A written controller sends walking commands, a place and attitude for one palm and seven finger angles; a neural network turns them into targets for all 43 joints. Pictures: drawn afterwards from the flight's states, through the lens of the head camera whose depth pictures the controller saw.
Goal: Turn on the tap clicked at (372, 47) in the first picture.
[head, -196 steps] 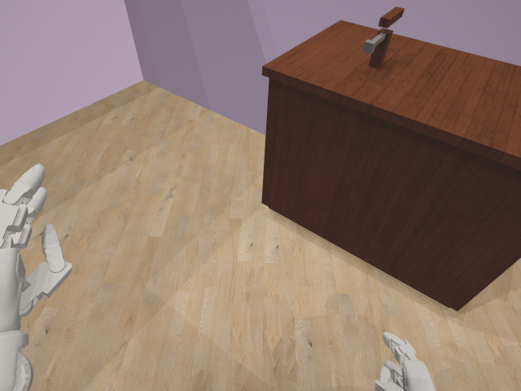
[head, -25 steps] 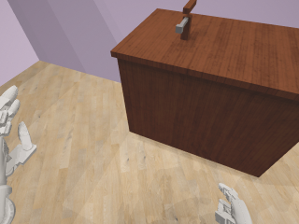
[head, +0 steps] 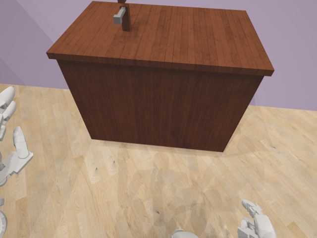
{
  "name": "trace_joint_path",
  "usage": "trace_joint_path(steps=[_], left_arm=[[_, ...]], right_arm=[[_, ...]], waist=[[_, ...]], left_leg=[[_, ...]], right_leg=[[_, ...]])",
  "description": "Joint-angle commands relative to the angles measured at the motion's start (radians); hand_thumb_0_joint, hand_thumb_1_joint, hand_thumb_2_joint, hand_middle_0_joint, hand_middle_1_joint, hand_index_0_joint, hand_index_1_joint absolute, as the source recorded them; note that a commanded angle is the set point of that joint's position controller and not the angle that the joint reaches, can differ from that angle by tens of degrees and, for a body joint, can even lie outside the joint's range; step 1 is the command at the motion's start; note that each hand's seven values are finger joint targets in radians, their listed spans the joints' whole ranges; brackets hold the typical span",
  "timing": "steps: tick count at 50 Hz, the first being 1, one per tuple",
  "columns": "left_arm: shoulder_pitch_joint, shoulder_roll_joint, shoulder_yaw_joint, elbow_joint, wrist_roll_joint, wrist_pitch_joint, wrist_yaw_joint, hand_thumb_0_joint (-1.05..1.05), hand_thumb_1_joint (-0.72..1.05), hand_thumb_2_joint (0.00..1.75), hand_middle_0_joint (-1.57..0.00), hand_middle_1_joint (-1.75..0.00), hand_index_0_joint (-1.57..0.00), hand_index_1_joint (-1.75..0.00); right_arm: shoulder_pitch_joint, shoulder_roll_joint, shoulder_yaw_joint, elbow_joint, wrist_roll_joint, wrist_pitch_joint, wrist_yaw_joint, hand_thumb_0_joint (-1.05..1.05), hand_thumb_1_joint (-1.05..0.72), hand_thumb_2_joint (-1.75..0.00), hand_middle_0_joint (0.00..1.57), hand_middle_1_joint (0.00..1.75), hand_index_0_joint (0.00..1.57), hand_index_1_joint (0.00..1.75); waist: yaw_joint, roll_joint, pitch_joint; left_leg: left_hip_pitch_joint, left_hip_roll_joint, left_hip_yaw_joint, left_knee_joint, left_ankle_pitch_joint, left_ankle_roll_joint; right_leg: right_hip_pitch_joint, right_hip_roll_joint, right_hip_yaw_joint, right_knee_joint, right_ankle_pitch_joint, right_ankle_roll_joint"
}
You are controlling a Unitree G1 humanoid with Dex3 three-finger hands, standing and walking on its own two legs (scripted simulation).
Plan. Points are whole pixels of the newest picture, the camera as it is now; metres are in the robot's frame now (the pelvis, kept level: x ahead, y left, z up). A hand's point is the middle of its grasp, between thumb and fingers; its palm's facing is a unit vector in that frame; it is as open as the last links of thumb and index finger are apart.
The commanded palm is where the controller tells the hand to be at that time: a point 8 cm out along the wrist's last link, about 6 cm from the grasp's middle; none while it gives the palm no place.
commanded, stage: turn to face it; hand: left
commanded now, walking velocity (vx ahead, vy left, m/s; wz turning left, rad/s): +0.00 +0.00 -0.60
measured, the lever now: (117, 19) +0.88 +0.24 +0.13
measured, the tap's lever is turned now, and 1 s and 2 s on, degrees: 0 0 0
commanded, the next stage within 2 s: take the last steps up to it in 0.64 s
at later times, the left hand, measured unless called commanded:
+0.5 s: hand (92, 155) +0.22 +0.14 +0.19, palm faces +0.15 -0.86 -0.50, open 7.4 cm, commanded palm +0.18 +0.19 +0.19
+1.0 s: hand (109, 175) +0.19 +0.10 +0.18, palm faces +0.05 -0.88 -0.47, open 7.4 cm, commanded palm +0.15 +0.17 +0.19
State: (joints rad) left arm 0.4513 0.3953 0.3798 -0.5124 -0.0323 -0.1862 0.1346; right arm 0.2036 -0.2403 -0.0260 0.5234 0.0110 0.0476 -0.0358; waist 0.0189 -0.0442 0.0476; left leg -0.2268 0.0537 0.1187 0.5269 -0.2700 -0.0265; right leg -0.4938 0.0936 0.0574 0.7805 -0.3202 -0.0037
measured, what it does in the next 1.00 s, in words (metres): steps on the spot, turning right: right foot, then left foot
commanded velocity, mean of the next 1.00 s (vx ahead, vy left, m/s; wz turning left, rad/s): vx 0.08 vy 0.04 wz -0.22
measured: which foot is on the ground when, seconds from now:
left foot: down 0.00-0.18, up 0.20-0.52, down 0.54-0.78, up 0.80-1.00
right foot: up 0.00-0.14, down 0.16-0.56, up 0.58-0.74, down 0.76-1.00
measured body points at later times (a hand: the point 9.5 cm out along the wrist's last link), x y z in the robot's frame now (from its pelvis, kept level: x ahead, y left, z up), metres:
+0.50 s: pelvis -0.05 -0.04 +0.00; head -0.02 -0.05 +0.45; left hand +0.20 +0.18 +0.21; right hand +0.04 -0.33 -0.09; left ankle -0.02 +0.09 -0.71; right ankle +0.01 -0.13 -0.73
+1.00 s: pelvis -0.09 -0.04 +0.01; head -0.08 -0.05 +0.46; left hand +0.18 +0.15 +0.20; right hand -0.04 -0.31 -0.10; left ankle -0.05 +0.08 -0.70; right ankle -0.08 -0.15 -0.73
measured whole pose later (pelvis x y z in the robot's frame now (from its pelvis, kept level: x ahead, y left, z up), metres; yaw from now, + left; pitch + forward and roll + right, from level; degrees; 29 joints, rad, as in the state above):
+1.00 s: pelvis -0.09 -0.04 +0.01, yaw -19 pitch +0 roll +1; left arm 0.53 0.39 0.35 -0.51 -0.01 -0.22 0.14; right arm 0.23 -0.20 0.00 0.63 0.00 -0.01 -0.05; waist -0.04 0.00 0.02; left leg -0.38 0.05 0.09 0.80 -0.42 0.00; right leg -0.31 -0.02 -0.09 0.49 -0.19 -0.05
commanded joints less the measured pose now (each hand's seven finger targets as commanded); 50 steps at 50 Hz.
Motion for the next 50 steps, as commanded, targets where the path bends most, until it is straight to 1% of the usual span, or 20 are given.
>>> trace_joint_path(steps=[1,5,7,8,9,10,11,14,21,24,25,27,29,32,37,39,40,41,44,50], left_arm=[[-0.032,0.117,0.066,-0.188,0.006,-0.074,0.013,0.00,0.90,0.90,-0.20,-0.30,-0.20,-0.30],[-0.114,0.126,0.047,-0.236,0.012,-0.073,0.020,0.00,0.90,0.90,-0.20,-0.30,-0.20,-0.30],[-0.144,0.145,0.068,-0.220,0.015,-0.073,0.021,0.00,0.90,0.90,-0.20,-0.30,-0.20,-0.30],[-0.147,0.174,0.096,-0.212,0.020,-0.077,0.026,0.00,0.90,0.90,-0.20,-0.30,-0.20,-0.30],[-0.086,0.212,0.137,-0.163,0.023,-0.076,0.037,0.00,0.90,0.90,-0.20,-0.30,-0.20,-0.30],[-0.058,0.208,0.151,-0.168,-0.010,-0.062,0.037,0.00,0.90,0.90,-0.20,-0.30,-0.20,-0.30],[-0.027,0.218,0.163,-0.214,-0.018,-0.066,0.037,0.00,0.90,0.90,-0.20,-0.30,-0.20,-0.30],[0.079,0.197,0.186,-0.252,-0.027,-0.084,0.038,0.00,0.90,0.90,-0.20,-0.30,-0.20,-0.30],[0.086,0.177,0.160,-0.213,-0.021,-0.074,0.038,0.00,0.90,0.90,-0.20,-0.30,-0.20,-0.30],[0.039,0.155,0.119,-0.196,-0.012,-0.063,0.034,0.00,0.90,0.90,-0.20,-0.30,-0.20,-0.30],[0.013,0.161,0.114,-0.207,-0.007,-0.067,0.033,0.00,0.90,0.90,-0.20,-0.30,-0.20,-0.30],[-0.023,0.158,0.111,-0.232,0.003,-0.080,0.029,0.00,0.90,0.90,-0.20,-0.30,-0.20,-0.30],[-0.051,0.177,0.124,-0.236,0.018,-0.083,0.029,0.00,0.90,0.90,-0.20,-0.30,-0.20,-0.30],[-0.041,0.102,0.043,-0.199,0.020,-0.070,0.017,0.00,0.90,0.90,-0.20,-0.30,-0.20,-0.30],[-0.127,0.130,0.061,-0.196,0.026,-0.083,0.023,0.00,0.90,0.90,-0.20,-0.30,-0.20,-0.30],[-0.123,0.162,0.090,-0.148,0.027,-0.078,0.033,0.00,0.90,0.90,-0.20,-0.30,-0.20,-0.30],[-0.082,0.172,0.106,-0.139,0.012,-0.063,0.033,0.00,0.90,0.90,-0.20,-0.30,-0.20,-0.30],[-0.061,0.187,0.116,-0.161,0.007,-0.062,0.038,0.00,0.90,0.90,-0.20,-0.30,-0.20,-0.30],[0.010,0.182,0.134,-0.183,0.007,-0.074,0.041,0.00,0.90,0.90,-0.20,-0.30,-0.20,-0.30],[0.043,0.150,0.114,-0.156,0.016,-0.094,0.051,0.00,0.90,0.90,-0.20,-0.30,-0.20,-0.30]], right_arm=[[-0.080,-0.081,-0.027,-0.141,0.011,-0.083,0.008,0.00,-0.90,-0.90,0.20,0.30,0.20,0.30],[-0.023,-0.110,-0.029,-0.129,0.011,-0.132,0.020,0.00,-0.90,-0.90,0.20,0.30,0.20,0.30],[-0.023,-0.109,-0.030,-0.128,0.011,-0.144,0.027,0.00,-0.90,-0.90,0.20,0.30,0.20,0.30],[-0.023,-0.090,-0.028,-0.132,0.015,-0.145,0.029,0.00,-0.90,-0.90,0.20,0.30,0.20,0.30],[-0.048,-0.064,-0.019,-0.145,0.010,-0.140,0.027,0.00,-0.90,-0.90,0.20,0.30,0.20,0.30],[-0.078,-0.072,-0.031,-0.152,0.020,-0.128,0.023,0.00,-0.90,-0.90,0.20,0.30,0.20,0.30],[-0.081,-0.063,-0.024,-0.144,0.011,-0.112,0.021,0.00,-0.90,-0.90,0.20,0.30,0.20,0.30],[-0.101,-0.038,0.007,-0.118,0.000,-0.062,0.025,0.00,-0.90,-0.90,0.20,0.30,0.20,0.30],[-0.108,-0.063,-0.006,-0.116,0.000,-0.069,-0.004,0.00,-0.90,-0.90,0.20,0.30,0.20,0.30],[-0.080,-0.073,-0.013,-0.106,0.005,-0.071,-0.012,0.00,-0.90,-0.90,0.20,0.30,0.20,0.30],[-0.072,-0.079,-0.016,-0.107,0.003,-0.075,-0.016,0.00,-0.90,-0.90,0.20,0.30,0.20,0.30],[-0.083,-0.121,-0.030,-0.125,0.000,-0.087,-0.027,0.00,-0.90,-0.90,0.20,0.30,0.20,0.30],[-0.099,-0.082,-0.022,-0.117,-0.002,-0.107,-0.031,0.00,-0.90,-0.90,0.20,0.30,0.20,0.30],[-0.061,-0.094,-0.028,-0.096,0.007,-0.139,-0.013,0.00,-0.90,-0.90,0.20,0.30,0.20,0.30],[-0.055,-0.100,-0.026,-0.085,0.008,-0.177,0.003,0.00,-0.90,-0.90,0.20,0.30,0.20,0.30],[-0.049,-0.070,-0.020,-0.085,0.007,-0.168,0.002,0.00,-0.90,-0.90,0.20,0.30,0.20,0.30],[-0.070,-0.079,-0.033,-0.087,0.008,-0.161,-0.003,0.00,-0.90,-0.90,0.20,0.30,0.20,0.30],[-0.094,-0.075,-0.025,-0.081,0.003,-0.149,-0.007,0.00,-0.90,-0.90,0.20,0.30,0.20,0.30],[-0.106,-0.059,0.000,-0.059,-0.006,-0.112,-0.011,0.00,-0.90,-0.90,0.20,0.30,0.20,0.30],[-0.088,-0.046,-0.005,-0.052,-0.016,-0.129,-0.031,0.00,-0.90,-0.90,0.20,0.30,0.20,0.30]], waist=[[0.011,0.271,0.012],[-0.013,0.295,-0.055],[-0.004,0.235,-0.104],[-0.005,0.085,-0.149],[0.003,-0.133,-0.163],[0.019,-0.237,-0.208],[0.011,-0.162,-0.200],[-0.003,-0.024,-0.242],[0.011,-0.091,-0.204],[-0.010,-0.052,-0.191],[-0.015,-0.026,-0.184],[-0.006,0.189,-0.121],[0.003,0.345,-0.101],[-0.004,0.263,-0.049],[-0.016,0.237,-0.081],[-0.037,-0.067,-0.145],[-0.006,-0.174,-0.150],[-0.002,-0.149,-0.136],[-0.023,-0.025,-0.132],[-0.015,-0.085,-0.134]], left_leg=[[-0.094,0.336,-0.128,-0.233,0.017,0.163],[0.007,0.287,-0.016,-0.056,0.338,0.065],[-0.028,0.255,0.013,0.101,0.323,0.029],[-0.085,0.189,0.050,0.267,0.225,-0.003],[-0.297,0.060,0.044,0.459,-0.183,-0.047],[-0.323,0.032,-0.079,0.584,-0.331,-0.050],[-0.341,0.049,-0.148,0.651,-0.285,-0.049],[-0.325,0.050,-0.144,0.589,-0.191,-0.055],[-0.119,-0.010,-0.081,0.199,-0.179,-0.018],[0.038,-0.010,-0.067,-0.012,-0.094,0.003],[0.102,0.011,-0.067,-0.095,-0.071,0.018],[0.112,0.210,-0.273,-0.220,-0.046,0.114],[-0.099,0.356,-0.367,-0.316,-0.077,0.193],[-0.078,0.281,-0.156,-0.171,0.220,0.148],[-0.122,0.220,-0.081,0.008,0.205,0.054],[-0.244,0.040,0.011,0.213,-0.151,-0.008],[-0.244,-0.007,-0.024,0.368,-0.264,-0.004],[-0.285,0.006,-0.092,0.467,-0.257,0.007],[-0.308,0.038,-0.121,0.463,-0.168,0.007],[-0.108,-0.001,-0.020,0.101,-0.144,0.038]], right_leg=[[-0.038,-0.117,-0.046,0.261,-0.142,0.047],[0.154,-0.077,-0.177,-0.134,-0.065,0.055],[0.320,-0.077,-0.172,-0.300,0.111,0.034],[0.402,-0.171,-0.038,-0.340,0.351,-0.020],[0.500,-0.351,0.269,-0.338,0.741,-0.129],[0.449,-0.409,0.412,-0.395,0.704,-0.151],[0.435,-0.422,0.419,-0.404,0.561,-0.173],[0.432,-0.352,0.249,-0.380,0.426,-0.177],[0.273,-0.316,0.287,-0.479,0.144,-0.164],[0.192,-0.283,0.263,-0.475,0.030,-0.111],[0.152,-0.251,0.244,-0.453,0.000,-0.081],[0.038,-0.104,0.133,-0.268,-0.046,-0.004],[0.095,-0.069,-0.017,0.125,-0.131,0.028],[0.099,-0.089,-0.087,0.042,-0.135,0.039],[0.337,-0.105,-0.140,-0.310,0.106,0.026],[0.395,-0.320,0.176,-0.391,0.260,-0.084],[0.331,-0.402,0.353,-0.505,0.079,-0.135],[0.324,-0.441,0.406,-0.557,-0.114,-0.171],[0.297,-0.430,0.253,-0.546,-0.150,-0.185],[0.241,-0.384,0.152,-0.549,-0.244,-0.152]])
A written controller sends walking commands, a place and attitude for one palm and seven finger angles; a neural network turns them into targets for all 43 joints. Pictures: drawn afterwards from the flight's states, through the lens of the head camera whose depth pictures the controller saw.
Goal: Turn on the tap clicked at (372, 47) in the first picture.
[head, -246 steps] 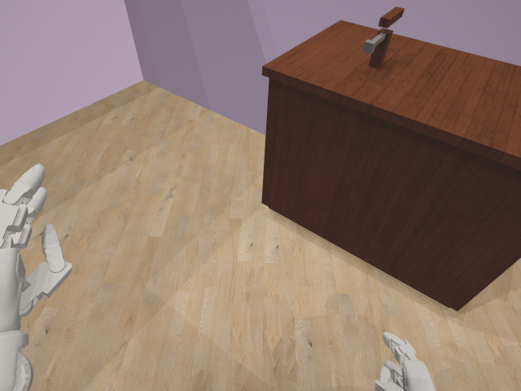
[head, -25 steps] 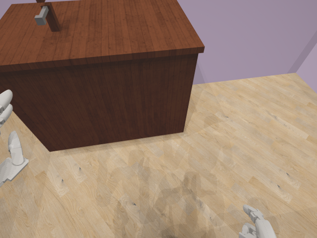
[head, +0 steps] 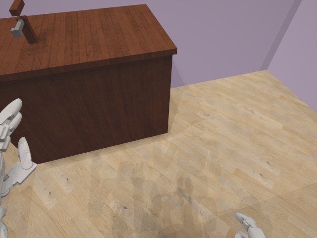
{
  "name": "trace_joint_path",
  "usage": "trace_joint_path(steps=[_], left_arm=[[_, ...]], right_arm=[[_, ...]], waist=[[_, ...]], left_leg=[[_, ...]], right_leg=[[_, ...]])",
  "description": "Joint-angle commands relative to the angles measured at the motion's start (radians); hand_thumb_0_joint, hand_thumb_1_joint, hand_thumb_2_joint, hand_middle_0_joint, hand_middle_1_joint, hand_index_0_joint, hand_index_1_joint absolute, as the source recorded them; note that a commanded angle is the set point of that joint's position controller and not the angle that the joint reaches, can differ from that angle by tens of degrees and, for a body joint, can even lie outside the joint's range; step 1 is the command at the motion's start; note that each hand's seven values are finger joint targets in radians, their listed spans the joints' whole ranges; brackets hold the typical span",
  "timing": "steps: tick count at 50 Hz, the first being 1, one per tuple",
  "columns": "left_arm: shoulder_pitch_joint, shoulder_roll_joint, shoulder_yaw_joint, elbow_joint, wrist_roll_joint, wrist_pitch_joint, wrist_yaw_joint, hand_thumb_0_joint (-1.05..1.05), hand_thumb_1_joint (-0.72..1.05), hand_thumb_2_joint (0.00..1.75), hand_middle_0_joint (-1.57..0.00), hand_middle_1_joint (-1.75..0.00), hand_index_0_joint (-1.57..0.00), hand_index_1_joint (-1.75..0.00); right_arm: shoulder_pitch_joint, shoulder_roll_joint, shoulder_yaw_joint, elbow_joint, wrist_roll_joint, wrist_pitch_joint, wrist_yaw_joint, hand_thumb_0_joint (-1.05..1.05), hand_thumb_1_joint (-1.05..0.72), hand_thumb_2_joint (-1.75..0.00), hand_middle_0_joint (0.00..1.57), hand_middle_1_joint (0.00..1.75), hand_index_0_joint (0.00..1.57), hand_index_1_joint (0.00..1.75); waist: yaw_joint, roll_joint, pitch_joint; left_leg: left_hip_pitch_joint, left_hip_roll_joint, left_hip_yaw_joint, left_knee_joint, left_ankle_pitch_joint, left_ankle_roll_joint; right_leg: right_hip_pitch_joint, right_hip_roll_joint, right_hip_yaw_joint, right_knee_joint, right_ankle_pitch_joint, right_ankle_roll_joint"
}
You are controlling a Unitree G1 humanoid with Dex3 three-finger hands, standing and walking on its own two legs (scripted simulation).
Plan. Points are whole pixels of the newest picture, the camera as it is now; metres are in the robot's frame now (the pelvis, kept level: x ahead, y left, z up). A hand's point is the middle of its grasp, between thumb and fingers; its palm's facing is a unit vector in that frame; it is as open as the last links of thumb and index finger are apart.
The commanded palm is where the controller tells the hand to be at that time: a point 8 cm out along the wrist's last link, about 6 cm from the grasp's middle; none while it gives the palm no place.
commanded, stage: take the last steps up to it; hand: left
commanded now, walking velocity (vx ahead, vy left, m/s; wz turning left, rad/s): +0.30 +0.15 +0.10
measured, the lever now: (16, 32) +0.82 +0.58 +0.12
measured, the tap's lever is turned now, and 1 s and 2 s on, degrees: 0 0 0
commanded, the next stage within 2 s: come to a stop and stand still in 1.92 s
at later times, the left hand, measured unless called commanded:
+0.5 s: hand (9, 151) +0.25 +0.29 +0.16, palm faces +0.43 -0.79 -0.44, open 7.4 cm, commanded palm +0.19 +0.33 +0.18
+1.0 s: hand (4, 103) +0.36 +0.36 +0.17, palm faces +0.38 -0.76 -0.53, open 7.4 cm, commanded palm +0.31 +0.40 +0.18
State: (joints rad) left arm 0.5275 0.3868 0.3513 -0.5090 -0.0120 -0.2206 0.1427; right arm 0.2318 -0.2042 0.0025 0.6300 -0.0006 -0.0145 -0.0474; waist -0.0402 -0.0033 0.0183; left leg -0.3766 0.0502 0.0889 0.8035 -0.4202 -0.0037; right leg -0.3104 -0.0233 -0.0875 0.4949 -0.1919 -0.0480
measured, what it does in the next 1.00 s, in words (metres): walks ahead: left foot, then left foot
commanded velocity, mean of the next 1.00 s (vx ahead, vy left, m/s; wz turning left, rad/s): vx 0.30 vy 0.14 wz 0.01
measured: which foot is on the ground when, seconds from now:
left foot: up 0.00-0.08, down 0.10-0.34, up 0.36-0.62, down 0.64-0.96, up 0.98-1.00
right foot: down 0.00-0.66, up 0.68-0.92, down 0.94-1.00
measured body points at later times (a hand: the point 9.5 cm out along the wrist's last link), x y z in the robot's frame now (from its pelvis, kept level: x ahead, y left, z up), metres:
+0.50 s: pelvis +0.05 +0.04 +0.00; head +0.06 +0.03 +0.45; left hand +0.22 +0.33 +0.19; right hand +0.21 -0.18 -0.11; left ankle +0.04 +0.17 -0.67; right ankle +0.05 -0.07 -0.74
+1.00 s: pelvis +0.15 +0.12 -0.02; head +0.18 +0.10 +0.43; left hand +0.34 +0.39 +0.20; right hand +0.31 -0.08 -0.13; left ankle +0.13 +0.23 -0.71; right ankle +0.18 +0.03 -0.74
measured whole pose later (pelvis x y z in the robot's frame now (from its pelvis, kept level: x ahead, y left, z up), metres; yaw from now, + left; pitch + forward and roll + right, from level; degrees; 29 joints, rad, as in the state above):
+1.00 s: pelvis +0.15 +0.12 -0.02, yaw +2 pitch +0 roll +0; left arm 0.48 0.41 0.38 -0.50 -0.02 -0.25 0.13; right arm 0.20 -0.16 0.01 0.65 0.01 -0.09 -0.04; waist -0.01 0.06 0.07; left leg -0.36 0.07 0.12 0.88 -0.43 0.01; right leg -0.33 -0.05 -0.19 0.65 -0.29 -0.05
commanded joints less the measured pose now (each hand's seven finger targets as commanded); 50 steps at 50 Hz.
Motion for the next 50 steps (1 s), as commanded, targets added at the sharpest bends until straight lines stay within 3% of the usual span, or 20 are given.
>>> trace_joint_path(steps=[1,4,6,7,14,15,16,17,19,23,30,31,33,35,39,44,46,47,48,50], left_arm=[[-0.052,0.155,0.135,-0.161,-0.003,-0.061,0.046,0.00,0.90,0.90,-0.20,-0.30,-0.20,-0.30],[-0.126,0.138,0.101,-0.189,-0.003,-0.073,0.043,0.00,0.90,0.90,-0.20,-0.30,-0.20,-0.30],[-0.144,0.136,0.100,-0.180,0.008,-0.089,0.041,0.00,0.90,0.90,-0.20,-0.30,-0.20,-0.30],[-0.150,0.144,0.101,-0.144,0.020,-0.087,0.036,0.00,0.90,0.90,-0.20,-0.30,-0.20,-0.30],[-0.126,0.132,0.090,-0.166,0.014,-0.085,0.028,0.00,0.90,0.90,-0.20,-0.30,-0.20,-0.30],[-0.134,0.127,0.091,-0.149,0.014,-0.085,0.027,0.00,0.90,0.90,-0.20,-0.30,-0.20,-0.30],[-0.138,0.151,0.111,-0.118,0.020,-0.085,0.028,0.00,0.90,0.90,-0.20,-0.30,-0.20,-0.30],[-0.146,0.190,0.150,-0.088,0.011,-0.086,0.030,0.00,0.90,0.90,-0.20,-0.30,-0.20,-0.30],[-0.157,0.184,0.160,-0.056,-0.010,-0.083,0.017,0.00,0.90,0.90,-0.20,-0.30,-0.20,-0.30],[-0.123,0.150,0.126,-0.107,-0.003,-0.116,0.009,0.00,0.90,0.90,-0.20,-0.30,-0.20,-0.30],[-0.161,0.153,0.124,-0.273,-0.001,-0.099,0.041,0.00,0.90,0.90,-0.20,-0.30,-0.20,-0.30],[-0.182,0.154,0.124,-0.283,0.001,-0.101,0.041,0.00,0.90,0.90,-0.20,-0.30,-0.20,-0.30],[-0.198,0.140,0.124,-0.291,-0.002,-0.112,0.041,0.00,0.90,0.90,-0.20,-0.30,-0.20,-0.30],[-0.166,0.170,0.145,-0.219,-0.001,-0.116,0.033,0.00,0.90,0.90,-0.20,-0.30,-0.20,-0.30],[-0.075,0.131,0.132,-0.283,-0.014,-0.111,0.023,0.00,0.90,0.90,-0.20,-0.30,-0.20,-0.30],[-0.013,0.157,0.156,-0.202,-0.022,-0.073,0.026,0.00,0.90,0.90,-0.20,-0.30,-0.20,-0.30],[-0.040,0.168,0.167,-0.146,-0.015,-0.060,0.025,0.00,0.90,0.90,-0.20,-0.30,-0.20,-0.30],[-0.062,0.194,0.181,-0.129,-0.009,-0.059,0.025,0.00,0.90,0.90,-0.20,-0.30,-0.20,-0.30],[-0.085,0.219,0.222,-0.094,-0.023,-0.059,0.030,0.00,0.90,0.90,-0.20,-0.30,-0.20,-0.30],[-0.107,0.190,0.190,-0.081,-0.033,-0.071,0.015,0.00,0.90,0.90,-0.20,-0.30,-0.20,-0.30]], right_arm=[[-0.099,-0.086,-0.039,-0.154,-0.005,-0.074,-0.022,0.00,-0.90,-0.90,0.20,0.30,0.20,0.30],[-0.068,-0.113,-0.059,-0.160,0.000,-0.097,-0.038,0.00,-0.90,-0.90,0.20,0.30,0.20,0.30],[-0.075,-0.130,-0.058,-0.144,0.001,-0.108,-0.035,0.00,-0.90,-0.90,0.20,0.30,0.20,0.30],[-0.087,-0.121,-0.059,-0.136,0.004,-0.119,-0.031,0.00,-0.90,-0.90,0.20,0.30,0.20,0.30],[-0.082,-0.124,-0.059,-0.107,0.002,-0.149,-0.016,0.00,-0.90,-0.90,0.20,0.30,0.20,0.30],[-0.093,-0.119,-0.058,-0.108,0.003,-0.141,-0.016,0.00,-0.90,-0.90,0.20,0.30,0.20,0.30],[-0.087,-0.107,-0.059,-0.109,0.004,-0.133,-0.012,0.00,-0.90,-0.90,0.20,0.30,0.20,0.30],[-0.101,-0.092,-0.062,-0.125,0.005,-0.124,-0.008,0.00,-0.90,-0.90,0.20,0.30,0.20,0.30],[-0.108,-0.126,-0.085,-0.115,0.006,-0.109,0.006,0.00,-0.90,-0.90,0.20,0.30,0.20,0.30],[-0.121,-0.089,-0.048,-0.111,0.004,-0.074,0.008,0.00,-0.90,-0.90,0.20,0.30,0.20,0.30],[-0.106,-0.072,-0.055,-0.157,-0.004,-0.112,-0.024,0.00,-0.90,-0.90,0.20,0.30,0.20,0.30],[-0.084,-0.091,-0.068,-0.157,0.001,-0.118,-0.031,0.00,-0.90,-0.90,0.20,0.30,0.20,0.30],[-0.072,-0.130,-0.088,-0.167,0.012,-0.123,-0.027,0.00,-0.90,-0.90,0.20,0.30,0.20,0.30],[-0.088,-0.101,-0.079,-0.141,0.008,-0.142,-0.021,0.00,-0.90,-0.90,0.20,0.30,0.20,0.30],[-0.093,-0.103,-0.077,-0.129,0.020,-0.153,-0.005,0.00,-0.90,-0.90,0.20,0.30,0.20,0.30],[-0.091,-0.106,-0.055,-0.135,0.012,-0.144,-0.015,0.00,-0.90,-0.90,0.20,0.30,0.20,0.30],[-0.105,-0.099,-0.053,-0.131,0.014,-0.124,-0.024,0.00,-0.90,-0.90,0.20,0.30,0.20,0.30],[-0.100,-0.082,-0.054,-0.139,0.014,-0.113,-0.021,0.00,-0.90,-0.90,0.20,0.30,0.20,0.30],[-0.129,-0.084,-0.049,-0.157,0.009,-0.117,-0.013,0.00,-0.90,-0.90,0.20,0.30,0.20,0.30],[-0.119,-0.100,-0.059,-0.125,0.010,-0.107,0.005,0.00,-0.90,-0.90,0.20,0.30,0.20,0.30]], waist=[[0.037,-0.116,-0.118],[0.018,0.033,-0.098],[0.026,0.307,-0.038],[0.018,0.272,0.012],[0.037,0.201,-0.054],[0.040,0.142,-0.074],[0.040,-0.012,-0.102],[0.044,-0.258,-0.095],[0.044,-0.201,-0.034],[0.031,-0.135,-0.009],[0.043,-0.069,-0.098],[0.030,0.023,-0.116],[0.019,0.360,-0.149],[0.021,0.307,-0.126],[0.036,0.229,-0.131],[0.038,0.178,-0.148],[0.050,0.040,-0.161],[0.047,-0.182,-0.176],[0.060,-0.309,-0.138],[0.043,-0.212,-0.064]], left_leg=[[0.099,-0.014,0.029,-0.245,0.036,0.018],[0.242,0.023,-0.028,-0.457,-0.008,0.062],[0.250,0.269,-0.392,-0.602,-0.120,0.190],[0.137,0.307,-0.454,-0.641,-0.218,0.234],[0.118,0.158,-0.151,-0.384,0.222,0.138],[0.021,0.141,-0.124,-0.292,0.216,0.115],[-0.137,0.083,-0.056,-0.103,0.160,0.084],[-0.328,-0.031,0.021,0.161,-0.036,0.031],[-0.369,0.022,-0.135,0.384,-0.051,-0.001],[-0.246,0.091,-0.097,0.238,0.092,-0.013],[0.180,-0.025,0.127,-0.319,0.195,0.002],[0.259,-0.007,0.099,-0.367,0.199,0.010],[0.444,0.283,-0.314,-0.467,0.375,0.156],[0.353,0.355,-0.437,-0.498,0.277,0.270],[0.305,0.253,-0.182,-0.457,0.408,0.209],[0.196,0.214,-0.068,-0.389,0.371,0.133],[0.029,0.169,-0.017,-0.174,0.276,0.095],[-0.157,0.060,0.065,0.073,0.122,0.051],[-0.354,-0.021,0.013,0.300,-0.108,0.013],[-0.407,0.036,-0.132,0.480,-0.017,-0.009]], right_leg=[[0.057,-0.253,0.284,-0.244,-0.389,-0.094],[-0.011,-0.149,0.194,-0.050,-0.383,-0.021],[-0.207,0.004,-0.008,0.333,-0.360,0.053],[-0.211,-0.015,0.024,0.470,-0.340,0.050],[0.079,-0.006,-0.083,0.022,-0.174,0.060],[0.218,-0.032,-0.046,-0.061,-0.114,0.042],[0.359,-0.162,0.151,-0.115,-0.133,-0.024],[0.422,-0.384,0.539,-0.203,-0.091,-0.130],[0.272,-0.451,0.637,-0.280,-0.307,-0.179],[0.120,-0.346,0.220,-0.237,-0.038,-0.109],[0.098,-0.216,0.076,-0.059,-0.075,-0.032],[0.065,-0.184,0.053,0.069,-0.061,-0.009],[-0.238,-0.022,-0.058,0.533,-0.397,0.071],[-0.338,-0.070,0.050,0.735,-0.415,0.059],[-0.280,-0.085,-0.009,0.518,-0.280,0.071],[0.030,-0.008,-0.107,0.100,-0.144,0.065],[0.246,-0.067,-0.010,-0.054,-0.060,0.026],[0.359,-0.252,0.314,-0.126,-0.042,-0.061],[0.398,-0.434,0.633,-0.211,0.007,-0.157],[0.313,-0.451,0.594,-0.237,-0.099,-0.175]])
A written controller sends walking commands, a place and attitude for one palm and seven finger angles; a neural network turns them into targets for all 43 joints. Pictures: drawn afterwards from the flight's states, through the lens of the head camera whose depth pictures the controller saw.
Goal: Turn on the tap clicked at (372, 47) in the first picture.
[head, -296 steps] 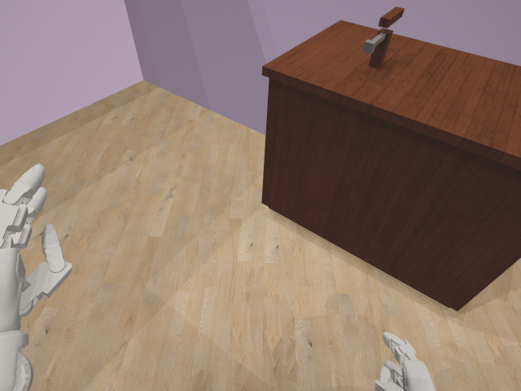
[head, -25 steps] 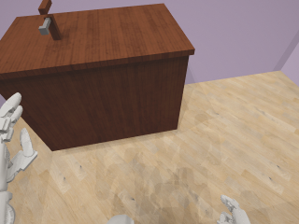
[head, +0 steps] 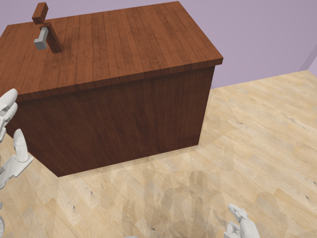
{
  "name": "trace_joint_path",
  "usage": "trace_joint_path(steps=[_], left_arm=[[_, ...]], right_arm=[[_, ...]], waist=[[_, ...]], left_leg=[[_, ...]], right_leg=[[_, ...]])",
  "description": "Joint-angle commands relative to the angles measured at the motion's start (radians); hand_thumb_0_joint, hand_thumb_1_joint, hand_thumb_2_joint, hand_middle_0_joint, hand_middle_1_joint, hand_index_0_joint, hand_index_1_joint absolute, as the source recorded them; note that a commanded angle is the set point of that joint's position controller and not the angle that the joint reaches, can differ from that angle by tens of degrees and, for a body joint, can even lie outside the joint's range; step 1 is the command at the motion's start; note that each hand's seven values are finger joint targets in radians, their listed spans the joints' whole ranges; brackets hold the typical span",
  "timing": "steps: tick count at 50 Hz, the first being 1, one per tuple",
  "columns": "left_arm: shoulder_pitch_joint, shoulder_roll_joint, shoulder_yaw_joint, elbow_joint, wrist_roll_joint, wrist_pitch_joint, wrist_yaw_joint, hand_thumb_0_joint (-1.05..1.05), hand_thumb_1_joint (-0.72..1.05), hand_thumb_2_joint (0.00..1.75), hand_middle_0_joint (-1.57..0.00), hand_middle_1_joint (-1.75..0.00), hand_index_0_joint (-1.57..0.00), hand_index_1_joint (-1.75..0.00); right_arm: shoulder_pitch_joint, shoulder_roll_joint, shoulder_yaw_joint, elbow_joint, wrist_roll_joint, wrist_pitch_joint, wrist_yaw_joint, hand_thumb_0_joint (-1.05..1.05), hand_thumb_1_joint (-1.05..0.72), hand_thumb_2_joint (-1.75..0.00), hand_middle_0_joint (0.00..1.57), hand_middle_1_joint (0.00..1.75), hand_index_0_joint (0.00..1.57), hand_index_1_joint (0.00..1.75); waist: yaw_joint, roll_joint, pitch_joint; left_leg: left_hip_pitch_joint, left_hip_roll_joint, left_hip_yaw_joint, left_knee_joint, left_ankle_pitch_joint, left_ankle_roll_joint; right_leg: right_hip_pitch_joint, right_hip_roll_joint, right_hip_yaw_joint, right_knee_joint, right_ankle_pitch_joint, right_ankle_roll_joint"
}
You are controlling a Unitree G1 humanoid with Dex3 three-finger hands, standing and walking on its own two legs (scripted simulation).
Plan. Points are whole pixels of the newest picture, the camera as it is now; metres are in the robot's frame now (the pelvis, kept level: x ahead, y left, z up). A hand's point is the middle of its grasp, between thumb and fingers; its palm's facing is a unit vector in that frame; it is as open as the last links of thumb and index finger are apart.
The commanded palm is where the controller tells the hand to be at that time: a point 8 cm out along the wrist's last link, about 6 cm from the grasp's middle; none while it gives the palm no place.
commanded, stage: take the last steps up to it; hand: left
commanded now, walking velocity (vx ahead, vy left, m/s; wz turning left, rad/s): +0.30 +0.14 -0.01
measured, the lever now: (40, 44) +0.68 +0.45 +0.14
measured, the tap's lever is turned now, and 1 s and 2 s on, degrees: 0 0 0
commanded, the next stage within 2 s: come to a stop and stand still in 0.92 s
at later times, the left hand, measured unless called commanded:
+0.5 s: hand (14, 100) +0.34 +0.32 +0.20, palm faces +0.36 -0.84 -0.41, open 7.4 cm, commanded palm +0.28 +0.36 +0.19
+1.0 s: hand (21, 76) +0.43 +0.35 +0.19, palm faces +0.34 -0.85 -0.41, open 7.4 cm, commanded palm +0.38 +0.40 +0.19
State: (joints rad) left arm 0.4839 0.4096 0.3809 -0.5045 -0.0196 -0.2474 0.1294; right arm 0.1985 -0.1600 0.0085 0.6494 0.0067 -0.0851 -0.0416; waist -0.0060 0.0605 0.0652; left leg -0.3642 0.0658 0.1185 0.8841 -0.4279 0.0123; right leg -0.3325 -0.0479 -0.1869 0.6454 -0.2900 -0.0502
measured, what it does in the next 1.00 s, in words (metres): walks ahead: left foot, then right foot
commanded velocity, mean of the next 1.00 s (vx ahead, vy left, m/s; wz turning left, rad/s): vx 0.22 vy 0.06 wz -0.05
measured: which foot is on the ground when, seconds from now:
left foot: up 0.00-0.28, down 0.30-0.64, up 0.66-0.90, down 0.92-1.00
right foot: down 0.00-0.30, up 0.32-0.60, down 0.62-0.92, up 0.94-1.00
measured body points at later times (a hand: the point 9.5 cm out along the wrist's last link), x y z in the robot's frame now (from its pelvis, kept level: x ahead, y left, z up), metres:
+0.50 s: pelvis +0.11 +0.09 +0.01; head +0.14 +0.10 +0.46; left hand +0.32 +0.36 +0.22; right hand +0.27 -0.12 -0.07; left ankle +0.15 +0.20 -0.72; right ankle +0.10 -0.02 -0.68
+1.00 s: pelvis +0.20 +0.13 +0.00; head +0.22 +0.15 +0.45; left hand +0.41 +0.40 +0.21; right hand +0.34 -0.14 -0.07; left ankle +0.24 +0.24 -0.72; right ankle +0.16 +0.01 -0.69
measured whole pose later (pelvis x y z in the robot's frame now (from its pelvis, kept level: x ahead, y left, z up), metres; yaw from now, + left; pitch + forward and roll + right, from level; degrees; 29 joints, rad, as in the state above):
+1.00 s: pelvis +0.20 +0.13 +0.00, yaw -4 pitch -2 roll +0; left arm 0.45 0.41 0.39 -0.54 -0.02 -0.25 0.16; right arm 0.19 -0.22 -0.04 0.59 0.00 -0.05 -0.08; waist -0.01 -0.04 0.07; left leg -0.31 0.07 0.15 0.61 -0.26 0.02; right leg -0.33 -0.06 -0.07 0.90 -0.52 0.01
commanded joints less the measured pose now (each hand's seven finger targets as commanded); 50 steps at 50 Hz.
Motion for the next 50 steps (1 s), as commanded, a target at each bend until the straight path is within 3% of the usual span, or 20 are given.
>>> trace_joint_path(steps=[1,6,10,13,14,15,17,22,28,30,32,33,34,36,38,43,45,47,48,50], left_arm=[[-0.055,0.145,0.139,-0.098,-0.018,-0.059,0.022,0.00,0.90,0.90,-0.20,-0.30,-0.20,-0.30],[-0.051,0.139,0.108,-0.188,0.005,-0.087,0.033,0.00,0.90,0.90,-0.20,-0.30,-0.20,-0.30],[-0.054,0.152,0.123,-0.279,0.004,-0.077,0.057,0.00,0.90,0.90,-0.20,-0.30,-0.20,-0.30],[-0.093,0.142,0.126,-0.271,0.007,-0.084,0.062,0.00,0.90,0.90,-0.20,-0.30,-0.20,-0.30],[-0.093,0.119,0.108,-0.259,0.003,-0.087,0.060,0.00,0.90,0.90,-0.20,-0.30,-0.20,-0.30],[-0.115,0.117,0.110,-0.266,0.001,-0.092,0.060,0.00,0.90,0.90,-0.20,-0.30,-0.20,-0.30],[-0.116,0.171,0.149,-0.182,-0.002,-0.097,0.050,0.00,0.90,0.90,-0.20,-0.30,-0.20,-0.30],[-0.023,0.099,0.094,-0.301,-0.013,-0.085,0.032,0.00,0.90,0.90,-0.20,-0.30,-0.20,-0.30],[-0.017,0.128,0.128,-0.180,-0.016,-0.029,0.042,0.00,0.90,0.90,-0.20,-0.30,-0.20,-0.30],[-0.067,0.134,0.122,-0.157,-0.010,-0.019,0.042,0.00,0.90,0.90,-0.20,-0.30,-0.20,-0.30],[-0.101,0.148,0.130,-0.094,-0.009,-0.007,0.041,0.00,0.90,0.90,-0.20,-0.30,-0.20,-0.30],[-0.105,0.126,0.105,-0.074,-0.018,-0.006,0.036,0.00,0.90,0.90,-0.20,-0.30,-0.20,-0.30],[-0.139,0.126,0.096,-0.098,-0.015,-0.006,0.039,0.00,0.90,0.90,-0.20,-0.30,-0.20,-0.30],[-0.150,0.131,0.088,-0.163,0.001,-0.034,0.046,0.00,0.90,0.90,-0.20,-0.30,-0.20,-0.30],[-0.116,0.129,0.085,-0.193,0.010,-0.047,0.051,0.00,0.90,0.90,-0.20,-0.30,-0.20,-0.30],[-0.059,0.139,0.109,-0.284,-0.003,-0.044,0.064,0.00,0.90,0.90,-0.20,-0.30,-0.20,-0.30],[-0.065,0.140,0.113,-0.301,-0.006,-0.052,0.064,0.00,0.90,0.90,-0.20,-0.30,-0.20,-0.30],[-0.064,0.147,0.127,-0.234,-0.008,-0.065,0.056,0.00,0.90,0.90,-0.20,-0.30,-0.20,-0.30],[-0.082,0.158,0.131,-0.212,-0.006,-0.062,0.051,0.00,0.90,0.90,-0.20,-0.30,-0.20,-0.30],[-0.096,0.136,0.107,-0.248,-0.008,-0.069,0.040,0.00,0.90,0.90,-0.20,-0.30,-0.20,-0.30]], right_arm=[[-0.084,-0.139,-0.057,-0.128,0.000,-0.025,0.001,0.00,-0.90,-0.90,0.20,0.30,0.20,0.30],[-0.083,-0.136,-0.056,-0.143,-0.008,-0.014,-0.003,0.00,-0.90,-0.90,0.20,0.30,0.20,0.30],[-0.078,-0.121,-0.066,-0.178,-0.013,-0.037,-0.015,0.00,-0.90,-0.90,0.20,0.30,0.20,0.30],[-0.041,-0.141,-0.083,-0.180,-0.009,-0.043,-0.035,0.00,-0.90,-0.90,0.20,0.30,0.20,0.30],[-0.017,-0.170,-0.098,-0.182,-0.001,-0.046,-0.041,0.00,-0.90,-0.90,0.20,0.30,0.20,0.30],[-0.028,-0.189,-0.104,-0.189,0.003,-0.045,-0.036,0.00,-0.90,-0.90,0.20,0.30,0.20,0.30],[-0.059,-0.164,-0.086,-0.171,-0.004,-0.051,-0.032,0.00,-0.90,-0.90,0.20,0.30,0.20,0.30],[-0.060,-0.150,-0.071,-0.161,0.006,-0.072,-0.010,0.00,-0.90,-0.90,0.20,0.30,0.20,0.30],[-0.067,-0.146,-0.046,-0.164,-0.001,-0.049,-0.032,0.00,-0.90,-0.90,0.20,0.30,0.20,0.30],[-0.078,-0.139,-0.040,-0.168,0.001,-0.033,-0.041,0.00,-0.90,-0.90,0.20,0.30,0.20,0.30],[-0.072,-0.120,-0.035,-0.176,0.000,-0.026,-0.034,0.00,-0.90,-0.90,0.20,0.30,0.20,0.30],[-0.077,-0.144,-0.054,-0.173,0.001,-0.029,-0.023,0.00,-0.90,-0.90,0.20,0.30,0.20,0.30],[-0.088,-0.144,-0.046,-0.170,0.004,-0.025,-0.014,0.00,-0.90,-0.90,0.20,0.30,0.20,0.30],[-0.088,-0.130,-0.027,-0.149,0.001,-0.016,-0.012,0.00,-0.90,-0.90,0.20,0.30,0.20,0.30],[-0.099,-0.123,-0.023,-0.154,-0.005,-0.008,-0.020,0.00,-0.90,-0.90,0.20,0.30,0.20,0.30],[-0.073,-0.126,-0.046,-0.190,-0.014,-0.007,-0.033,0.00,-0.90,-0.90,0.20,0.30,0.20,0.30],[-0.053,-0.158,-0.065,-0.203,-0.004,-0.008,-0.047,0.00,-0.90,-0.90,0.20,0.30,0.20,0.30],[-0.057,-0.158,-0.064,-0.200,-0.005,-0.012,-0.044,0.00,-0.90,-0.90,0.20,0.30,0.20,0.30],[-0.067,-0.156,-0.059,-0.195,-0.010,-0.015,-0.042,0.00,-0.90,-0.90,0.20,0.30,0.20,0.30],[-0.059,-0.157,-0.065,-0.179,0.000,-0.028,-0.034,0.00,-0.90,-0.90,0.20,0.30,0.20,0.30]], waist=[[0.003,-0.198,-0.086],[0.000,-0.184,-0.120],[0.024,-0.223,-0.156],[-0.002,-0.070,-0.168],[-0.021,0.098,-0.182],[-0.017,0.273,-0.193],[-0.014,0.262,-0.174],[0.002,0.185,-0.188],[0.004,0.101,-0.176],[0.002,0.017,-0.160],[0.007,-0.342,-0.129],[0.023,-0.401,-0.112],[0.013,-0.328,-0.111],[0.006,-0.183,-0.123],[0.009,-0.170,-0.140],[0.011,-0.132,-0.186],[-0.001,0.062,-0.187],[-0.007,0.290,-0.171],[-0.009,0.254,-0.123],[-0.004,0.160,-0.133]], left_leg=[[-0.419,0.042,-0.159,0.413,0.048,-0.035],[-0.206,0.065,-0.055,0.027,0.149,-0.028],[0.010,-0.004,0.057,-0.249,0.183,-0.014],[0.210,-0.018,0.078,-0.426,0.239,-0.010],[0.308,0.078,-0.079,-0.482,0.231,0.034],[0.409,0.274,-0.367,-0.538,0.374,0.125],[0.291,0.361,-0.505,-0.601,0.197,0.242],[0.217,0.243,-0.190,-0.547,0.390,0.176],[0.108,0.223,-0.108,-0.497,0.206,0.105],[0.018,0.178,-0.071,-0.386,0.096,0.067],[-0.212,-0.023,0.048,-0.059,-0.084,-0.012],[-0.280,-0.022,-0.026,0.122,-0.103,-0.022],[-0.335,-0.009,-0.089,0.227,-0.089,-0.028],[-0.312,0.035,-0.111,0.207,-0.023,-0.035],[-0.175,0.032,-0.068,0.024,0.016,-0.029],[0.121,-0.045,0.062,-0.375,0.231,-0.027],[0.272,0.074,-0.083,-0.487,0.299,0.020],[0.312,0.336,-0.456,-0.603,0.382,0.173],[0.249,0.362,-0.493,-0.616,0.352,0.208],[0.321,0.320,-0.368,-0.546,0.502,0.198]], right_leg=[[0.300,-0.387,0.535,-0.372,0.083,-0.147],[0.183,-0.279,0.188,-0.315,0.317,-0.082],[0.186,-0.258,0.184,-0.272,0.243,-0.071],[0.117,-0.170,0.135,-0.091,0.095,-0.019],[0.007,-0.103,0.085,0.116,0.012,0.022],[-0.196,0.002,0.043,0.367,-0.294,0.065],[-0.297,-0.034,0.158,0.591,-0.318,0.053],[-0.184,-0.041,0.094,0.314,-0.152,0.068],[0.084,0.024,0.013,-0.061,-0.049,0.069],[0.190,-0.016,0.089,-0.189,-0.007,0.043],[0.261,-0.262,0.570,-0.345,-0.055,-0.094],[0.275,-0.354,0.689,-0.406,-0.056,-0.154],[0.298,-0.380,0.699,-0.398,-0.019,-0.189],[0.317,-0.343,0.464,-0.333,0.227,-0.168],[0.243,-0.280,0.290,-0.289,0.396,-0.121],[0.185,-0.184,0.193,-0.205,0.203,-0.054],[0.062,-0.097,0.136,0.005,0.071,0.010],[-0.184,0.026,0.103,0.365,-0.347,0.054],[-0.217,-0.004,0.150,0.439,-0.317,0.051],[-0.272,-0.023,0.148,0.391,-0.249,0.063]])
